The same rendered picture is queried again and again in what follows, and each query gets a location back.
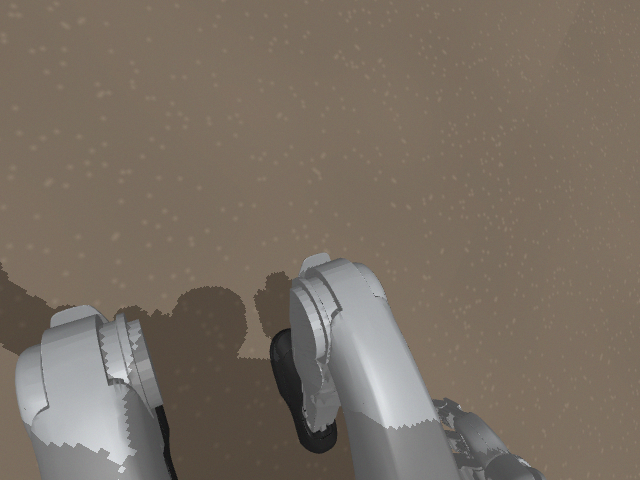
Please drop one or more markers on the left robot foot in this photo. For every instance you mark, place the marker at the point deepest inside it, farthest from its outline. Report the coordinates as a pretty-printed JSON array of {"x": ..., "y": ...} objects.
[{"x": 165, "y": 433}]

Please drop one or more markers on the right robot foot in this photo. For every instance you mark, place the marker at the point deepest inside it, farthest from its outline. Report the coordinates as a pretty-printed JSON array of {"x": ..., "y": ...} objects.
[{"x": 289, "y": 386}]

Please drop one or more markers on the right robot arm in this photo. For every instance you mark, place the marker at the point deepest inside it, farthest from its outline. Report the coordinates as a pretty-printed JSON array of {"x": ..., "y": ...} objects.
[{"x": 511, "y": 467}]

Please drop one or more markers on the right robot hand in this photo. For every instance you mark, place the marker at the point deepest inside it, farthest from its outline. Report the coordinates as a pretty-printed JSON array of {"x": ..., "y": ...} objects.
[{"x": 475, "y": 441}]

